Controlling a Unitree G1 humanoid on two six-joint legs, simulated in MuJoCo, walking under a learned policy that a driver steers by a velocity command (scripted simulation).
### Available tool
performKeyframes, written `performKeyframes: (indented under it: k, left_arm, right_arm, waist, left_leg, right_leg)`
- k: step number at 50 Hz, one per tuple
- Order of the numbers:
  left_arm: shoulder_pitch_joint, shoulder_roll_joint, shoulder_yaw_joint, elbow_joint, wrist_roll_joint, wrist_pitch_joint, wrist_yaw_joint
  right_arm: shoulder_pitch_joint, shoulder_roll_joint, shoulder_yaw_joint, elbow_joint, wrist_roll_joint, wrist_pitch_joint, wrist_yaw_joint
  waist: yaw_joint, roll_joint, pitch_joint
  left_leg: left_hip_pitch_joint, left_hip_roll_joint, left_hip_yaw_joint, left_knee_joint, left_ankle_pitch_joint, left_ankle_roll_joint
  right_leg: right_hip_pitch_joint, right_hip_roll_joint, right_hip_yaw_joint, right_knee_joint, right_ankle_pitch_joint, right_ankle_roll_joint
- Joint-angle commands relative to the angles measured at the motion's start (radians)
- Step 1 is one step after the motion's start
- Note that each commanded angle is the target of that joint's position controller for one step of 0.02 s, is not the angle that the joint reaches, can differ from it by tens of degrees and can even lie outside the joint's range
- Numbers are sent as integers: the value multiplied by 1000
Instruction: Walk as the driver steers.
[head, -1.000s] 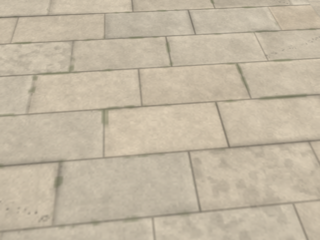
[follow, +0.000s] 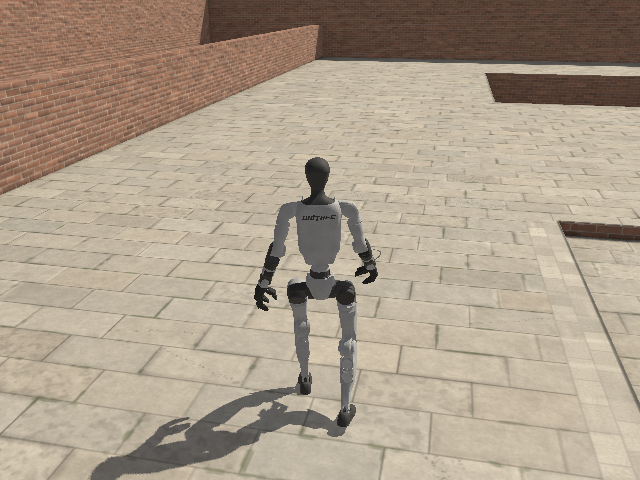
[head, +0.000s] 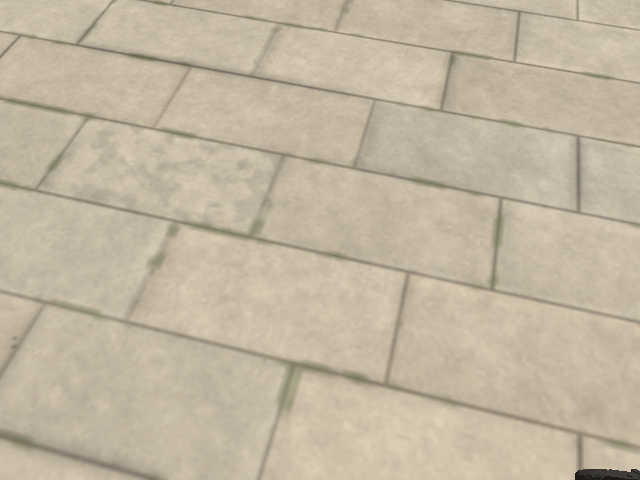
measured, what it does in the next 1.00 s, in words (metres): walks ahead: right foot, then right foot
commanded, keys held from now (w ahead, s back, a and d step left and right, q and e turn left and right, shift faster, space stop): q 0.22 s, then e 0.78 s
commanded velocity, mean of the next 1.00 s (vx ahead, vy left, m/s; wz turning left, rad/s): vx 0.07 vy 0.00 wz -0.07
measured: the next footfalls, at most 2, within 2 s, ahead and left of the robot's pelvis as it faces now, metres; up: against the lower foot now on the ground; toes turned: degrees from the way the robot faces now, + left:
right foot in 0.44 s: +0.24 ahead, -0.15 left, +0.00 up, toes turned +9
right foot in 1.00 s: +0.21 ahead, -0.18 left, +0.00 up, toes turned -11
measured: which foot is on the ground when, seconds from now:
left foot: down 0.00-1.00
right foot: up 0.00-0.42, down 0.44-0.68, up 0.70-0.98, down 1.00-1.00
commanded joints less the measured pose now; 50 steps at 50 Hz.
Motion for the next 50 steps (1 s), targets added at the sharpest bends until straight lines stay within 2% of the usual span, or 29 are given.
performKeyframes:
  k: [1, 2, 3, 4, 5, 7, 11, 13, 15, 18, 20, 22, 23, 24, 26, 30, 32, 33, 34, 35, 36, 37, 38, 40, 43, 46, 48, 49, 50]
  left_arm:
    - [42, 116, -1, -102, 13, -49, -18]
    - [-59, 141, 8, -134, -23, -54, -18]
    - [-87, 128, 6, -137, -15, -53, -6]
    - [-91, 135, 11, -128, 5, -44, 7]
    - [-76, 147, 18, -128, 10, -29, 12]
    - [-48, 127, 17, -129, 16, -7, 16]
    - [-90, 103, 9, -150, 22, 11, 25]
    - [-97, 95, 4, -142, 15, 18, 20]
    - [-128, 86, -2, -144, 9, 21, 14]
    - [-145, 76, -10, -136, 9, 14, 3]
    - [-144, 91, -7, -137, 8, 5, -5]
    - [-143, 120, -3, -146, 18, -3, -9]
    - [-160, 176, 7, -162, 22, -4, -6]
    - [-178, 224, 21, -163, 13, 3, -6]
    - [-148, 175, 20, -157, -6, 19, -11]
    - [-136, 166, 24, -171, -2, 22, -7]
    - [-162, 155, 24, -191, -10, 31, -1]
    - [-176, 141, 21, -202, -15, 35, 0]
    - [-174, 126, 17, -208, -17, 40, -2]
    - [-153, 111, 14, -213, -8, 41, -7]
    - [-156, 128, 23, -216, 0, 42, -11]
    - [-157, 151, 36, -214, -6, 48, -13]
    - [-148, 137, 36, -210, -14, 58, -12]
    - [-180, 95, 20, -220, -17, 67, -12]
    - [-215, 66, 4, -252, -25, 66, -34]
    - [-207, 88, 13, -268, -26, 72, -54]
    - [-150, 100, 26, -259, -19, 81, -58]
    - [-94, 130, 42, -246, -13, 84, -49]
    - [-28, 225, 72, -249, -12, 84, -30]
  right_arm:
    - [280, -276, -77, -46, -15, -2, -15]
    - [227, -229, -62, -49, -10, -11, -9]
    - [173, -189, -54, -45, 9, -16, -11]
    - [123, -159, -46, -52, 14, -14, -19]
    - [94, -147, -40, -65, -1, -10, -25]
    - [81, -160, -44, -76, -18, -8, -31]
    - [102, -186, -51, -75, -2, 6, -55]
    - [88, -159, -38, -76, -3, 17, -67]
    - [84, -127, -22, -62, -17, 19, -69]
    - [85, -77, 7, -23, -41, 10, -56]
    - [83, -83, 13, 2, -44, 4, -46]
    - [112, -99, 12, 25, -28, 3, -46]
    - [155, -111, 8, 26, -37, 0, -52]
    - [205, -122, 0, 29, -39, -1, -57]
    - [131, -113, -3, 16, -32, 13, -74]
    - [113, -79, -12, -6, -22, 46, -84]
    - [136, -86, -23, -1, -21, 45, -81]
    - [142, -105, -32, 1, -22, 46, -81]
    - [141, -130, -40, -2, -25, 47, -83]
    - [143, -147, -45, -5, -30, 45, -83]
    - [132, -131, -37, -20, -33, 37, -87]
    - [123, -122, -31, -31, -32, 28, -89]
    - [84, -126, -32, -37, -25, 20, -90]
    - [71, -147, -40, -26, -13, 19, -93]
    - [96, -167, -48, -8, -11, 37, -96]
    - [110, -192, -57, 6, 2, 44, -90]
    - [88, -193, -57, 11, 23, 37, -84]
    - [118, -170, -52, 28, 24, 26, -78]
    - [146, -141, -44, 25, -7, 14, -69]
  waist:
    - [-127, 103, -531]
    - [-127, 51, -401]
    - [-93, -11, -274]
    - [-63, -17, -206]
    - [-31, 5, -186]
    - [-6, 24, -193]
    - [-14, 42, -222]
    - [-23, 59, -229]
    - [-41, 78, -211]
    - [-56, 94, -180]
    - [-50, 91, -155]
    - [-38, 48, -134]
    - [-77, -20, -145]
    - [-126, -123, -159]
    - [-78, -177, -152]
    - [-64, -219, -165]
    - [-69, -156, -190]
    - [-67, -73, -181]
    - [-61, 35, -154]
    - [-55, 142, -154]
    - [-61, 142, -160]
    - [-58, 64, -148]
    - [-35, 25, -125]
    - [-51, 56, -92]
    - [-76, 109, -127]
    - [-79, 140, -149]
    - [-37, 136, -154]
    - [-15, 95, -173]
    - [0, -74, -215]
  left_leg:
    - [861, 365, -713, -169, 548, 342]
    - [759, 322, -574, -197, 514, 295]
    - [614, 262, -470, -217, 451, 239]
    - [485, 227, -410, -238, 421, 205]
    - [379, 204, -377, -264, 429, 193]
    - [287, 183, -346, -281, 490, 194]
    - [286, 152, -335, -264, 449, 172]
    - [301, 145, -312, -268, 322, 144]
    - [281, 140, -295, -284, 222, 127]
    - [246, 144, -268, -290, 163, 119]
    - [259, 157, -270, -254, 194, 109]
    - [289, 120, -257, -198, 150, 49]
    - [295, 69, -232, -145, 66, 8]
    - [276, -8, -164, -114, -32, -27]
    - [282, -56, -74, -39, -117, -66]
    - [266, -55, -77, -7, -159, -58]
    - [339, -12, -96, -67, -84, -38]
    - [376, 45, -139, -124, -10, -14]
    - [418, 144, -232, -183, 130, 38]
    - [457, 291, -350, -227, 297, 122]
    - [473, 396, -415, -237, 444, 199]
    - [474, 415, -407, -236, 510, 226]
    - [474, 384, -340, -231, 493, 197]
    - [491, 313, -218, -239, 482, 142]
    - [495, 261, -88, -225, 503, 111]
    - [491, 274, -38, -188, 483, 87]
    - [443, 268, 4, -106, 428, 40]
    - [374, 231, 53, 1, 370, -15]
    - [163, 159, 107, 214, 85, -108]
  right_leg:
    - [-592, 115, 304, 738, -198, 10]
    - [-649, 74, 311, 713, -107, -13]
    - [-662, 35, 299, 628, -17, -19]
    - [-628, 7, 299, 560, 42, -16]
    - [-557, -4, 307, 524, 77, -16]
    - [-492, 14, 298, 463, 111, -4]
    - [-515, 43, 309, 300, 205, 31]
    - [-509, 31, 309, 218, 285, 38]
    - [-462, 12, 306, 130, 343, 38]
    - [-331, 1, 296, -8, 368, 21]
    - [-279, 19, 275, -100, 338, -6]
    - [-219, 21, 282, -265, 528, -45]
    - [-194, -37, 354, -240, 773, -73]
    - [-181, -59, 397, -213, 812, -123]
    - [-240, -77, 484, -268, 649, -173]
    - [-255, -102, 600, -273, 633, -216]
    - [-309, -53, 551, -217, 599, -179]
    - [-372, 1, 482, -149, 529, -138]
    - [-467, 75, 391, -52, 396, -88]
    - [-541, 114, 309, 70, 159, -53]
    - [-596, 84, 301, 269, -75, -33]
    - [-630, 68, 322, 406, -107, -20]
    - [-652, 45, 331, 423, -67, -11]
    - [-662, 27, 292, 333, 41, 11]
    - [-531, 46, 216, 156, 127, 18]
    - [-405, 78, 153, -7, 173, -10]
    - [-276, 105, 120, -178, 300, -53]
    - [-142, 119, 147, -276, 415, -92]
    - [77, -14, 358, -293, 795, -164]
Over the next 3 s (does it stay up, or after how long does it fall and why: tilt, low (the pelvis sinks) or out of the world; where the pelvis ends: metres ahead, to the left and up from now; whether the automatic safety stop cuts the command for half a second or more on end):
stays up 0.62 -0.21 0.03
